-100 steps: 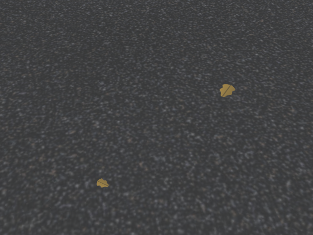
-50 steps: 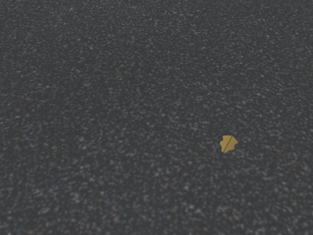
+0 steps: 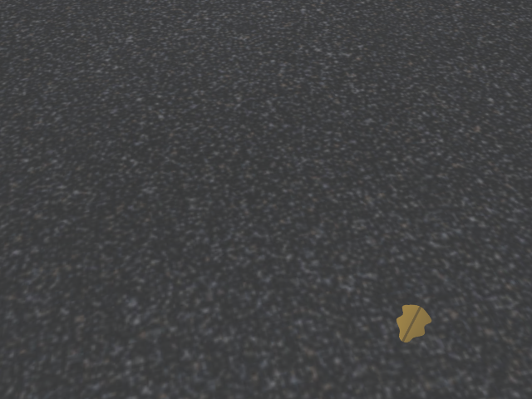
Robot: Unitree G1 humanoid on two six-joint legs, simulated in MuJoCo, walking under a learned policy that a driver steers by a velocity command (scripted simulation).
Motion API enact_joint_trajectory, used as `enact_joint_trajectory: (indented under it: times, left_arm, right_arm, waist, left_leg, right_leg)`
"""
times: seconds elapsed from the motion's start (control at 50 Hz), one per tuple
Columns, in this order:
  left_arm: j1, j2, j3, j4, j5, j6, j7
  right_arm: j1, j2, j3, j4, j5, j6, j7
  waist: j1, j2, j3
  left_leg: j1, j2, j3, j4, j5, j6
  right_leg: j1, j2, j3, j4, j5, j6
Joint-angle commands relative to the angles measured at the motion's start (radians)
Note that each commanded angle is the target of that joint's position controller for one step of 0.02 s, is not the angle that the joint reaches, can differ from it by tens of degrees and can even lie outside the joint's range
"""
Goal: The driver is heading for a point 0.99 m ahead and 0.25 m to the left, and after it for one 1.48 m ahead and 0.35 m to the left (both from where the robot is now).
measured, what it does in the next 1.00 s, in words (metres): walks ahead: left foot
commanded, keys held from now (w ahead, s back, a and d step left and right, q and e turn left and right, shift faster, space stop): w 1.00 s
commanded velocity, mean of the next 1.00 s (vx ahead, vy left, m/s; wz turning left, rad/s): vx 0.38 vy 0.00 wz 0.00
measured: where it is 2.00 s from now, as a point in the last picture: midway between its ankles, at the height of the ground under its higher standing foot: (266, 242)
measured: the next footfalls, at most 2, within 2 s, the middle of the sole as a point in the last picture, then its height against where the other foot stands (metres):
left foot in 0.74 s outside the picture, level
right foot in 1.30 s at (321, 298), level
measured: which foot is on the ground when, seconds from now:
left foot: down 0.00-0.26, up 0.28-0.72, down 0.74-1.00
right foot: down 0.00-0.74, up 0.76-1.00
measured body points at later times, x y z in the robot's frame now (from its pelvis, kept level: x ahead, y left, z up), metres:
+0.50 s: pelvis +0.14 -0.03 +0.01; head +0.15 -0.04 +0.46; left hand +0.07 +0.20 -0.14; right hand +0.27 -0.29 -0.12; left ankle +0.23 +0.13 -0.67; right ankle +0.05 -0.11 -0.74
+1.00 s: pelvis +0.42 +0.04 +0.01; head +0.43 +0.04 +0.46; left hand +0.54 +0.31 -0.11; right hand +0.43 -0.22 -0.13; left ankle +0.42 +0.11 -0.74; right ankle +0.50 -0.14 -0.66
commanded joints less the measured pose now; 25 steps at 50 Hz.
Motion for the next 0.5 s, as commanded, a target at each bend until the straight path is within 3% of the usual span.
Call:
enact_joint_trajectory:
  times: [0.02, 0.08, 0.12, 0.14, 0.16, 0.2, 0.22, 0.24, 0.26, 0.28, 0.3, 0.32, 0.34, 0.36, 0.4, 0.5]
  left_arm:
    - [0.033, 0.082, 0.014, -0.010, -0.002, -0.001, 0.005]
    - [0.017, 0.092, 0.022, -0.010, -0.015, -0.003, 0.005]
    - [-0.041, 0.066, 0.016, -0.038, -0.022, -0.036, -0.003]
    - [-0.062, 0.051, 0.013, -0.052, -0.026, -0.056, -0.012]
    - [-0.078, 0.051, 0.012, -0.062, -0.027, -0.072, -0.021]
    - [-0.026, 0.054, 0.017, -0.050, -0.031, -0.093, -0.035]
    - [0.060, 0.060, 0.025, -0.017, -0.036, -0.096, -0.038]
    - [0.174, 0.091, 0.042, 0.028, -0.033, -0.095, -0.036]
    - [0.307, 0.184, 0.072, 0.058, -0.029, -0.097, -0.032]
    - [0.420, 0.251, 0.082, 0.079, -0.021, -0.103, -0.046]
    - [0.345, 0.161, 0.048, 0.062, -0.005, -0.114, -0.046]
    - [0.272, 0.111, 0.031, 0.037, -0.005, -0.120, -0.047]
    - [0.224, 0.101, 0.023, 0.018, -0.005, -0.121, -0.051]
    - [0.200, 0.089, 0.015, 0.007, -0.006, -0.118, -0.054]
    - [0.228, 0.066, 0.002, 0.014, 0.001, -0.104, -0.047]
    - [0.265, 0.129, 0.007, 0.007, 0.007, -0.090, -0.016]
  right_arm:
    - [0.085, -0.098, -0.017, -0.001, 0.001, 0.000, -0.003]
    - [0.093, -0.138, -0.033, -0.007, 0.019, 0.002, -0.007]
    - [0.152, -0.173, -0.045, -0.004, 0.032, -0.022, -0.006]
    - [0.159, -0.201, -0.055, -0.001, 0.035, -0.035, -0.005]
    - [0.154, -0.197, -0.056, -0.003, 0.033, -0.048, -0.003]
    - [0.108, -0.175, -0.053, -0.020, 0.032, -0.061, 0.006]
    - [0.061, -0.170, -0.052, -0.036, 0.036, -0.059, 0.011]
    - [0.003, -0.168, -0.050, -0.061, 0.033, -0.059, 0.014]
    - [-0.043, -0.127, -0.039, -0.098, 0.032, -0.067, 0.014]
    - [-0.045, -0.078, -0.028, -0.130, 0.027, -0.085, 0.010]
    - [-0.060, -0.118, -0.040, -0.135, 0.040, -0.095, 0.016]
    - [-0.044, -0.120, -0.041, -0.126, 0.051, -0.101, 0.026]
    - [-0.036, -0.114, -0.043, -0.116, 0.048, -0.104, 0.028]
    - [-0.045, -0.125, -0.052, -0.114, 0.039, -0.102, 0.029]
    - [-0.049, -0.113, -0.059, -0.114, 0.032, -0.089, 0.036]
    - [-0.244, -0.061, -0.039, -0.192, 0.021, -0.070, 0.043]
  waist:
    - [-0.003, 0.006, -0.065]
    - [-0.008, 0.060, 0.049]
    - [-0.038, 0.130, 0.127]
    - [-0.038, 0.178, 0.156]
    - [-0.034, 0.183, 0.170]
    - [0.012, 0.164, 0.138]
    - [0.059, 0.144, 0.110]
    - [0.110, 0.098, 0.072]
    - [0.153, -0.118, 0.032]
    - [0.172, -0.337, -0.038]
    - [0.116, -0.187, -0.002]
    - [0.080, -0.122, 0.026]
    - [0.055, -0.068, 0.026]
    - [0.041, -0.046, 0.040]
    - [0.031, -0.074, 0.029]
    - [0.054, -0.061, 0.079]
  left_leg:
    - [-0.059, 0.026, -0.017, -0.097, 0.173, 0.033]
    - [-0.123, 0.061, -0.095, -0.151, -0.303, 0.110]
    - [-0.071, 0.185, -0.278, -0.252, -0.431, 0.184]
    - [-0.034, 0.267, -0.388, -0.292, -0.414, 0.227]
    - [-0.021, 0.310, -0.435, -0.291, -0.324, 0.247]
    - [-0.014, 0.292, -0.363, -0.229, -0.128, 0.219]
    - [-0.090, 0.240, -0.279, -0.184, -0.082, 0.180]
    - [-0.201, 0.164, -0.180, -0.079, 0.045, 0.133]
    - [-0.367, 0.023, 0.001, 0.253, 0.153, 0.052]
    - [-0.563, -0.073, 0.009, 0.568, -0.157, 0.017]
    - [-0.654, -0.014, -0.096, 0.731, -0.194, 0.044]
    - [-0.678, 0.030, -0.106, 0.775, -0.107, 0.074]
    - [-0.668, 0.067, -0.092, 0.749, -0.013, 0.092]
    - [-0.651, 0.093, -0.080, 0.689, 0.053, 0.095]
    - [-0.581, 0.109, -0.045, 0.597, 0.115, 0.081]
    - [-0.566, 0.082, 0.006, 0.279, 0.277, 0.025]
  right_leg:
    - [0.129, -0.024, 0.022, -0.031, 0.168, -0.039]
    - [-0.017, 0.024, -0.018, 0.033, -0.313, -0.052]
    - [-0.178, 0.032, -0.037, 0.147, -0.287, -0.053]
    - [-0.243, 0.023, -0.039, 0.209, -0.214, -0.061]
    - [-0.273, -0.003, -0.013, 0.237, -0.192, -0.075]
    - [-0.197, -0.013, -0.016, 0.152, -0.199, -0.097]
    - [-0.029, 0.006, -0.033, 0.047, -0.152, -0.104]
    - [0.171, 0.010, 0.002, -0.013, -0.086, -0.110]
    - [0.338, -0.147, 0.289, -0.163, -0.149, -0.181]
    - [0.487, -0.359, 0.706, -0.324, -0.127, -0.309]
    - [0.463, -0.388, 0.716, -0.306, -0.102, -0.301]
    - [0.427, -0.354, 0.584, -0.289, -0.042, -0.262]
    - [0.394, -0.312, 0.470, -0.298, 0.004, -0.229]
    - [0.362, -0.280, 0.377, -0.310, 0.099, -0.203]
    - [0.320, -0.224, 0.249, -0.330, 0.223, -0.173]
    - [0.239, -0.199, 0.145, -0.395, 0.283, -0.180]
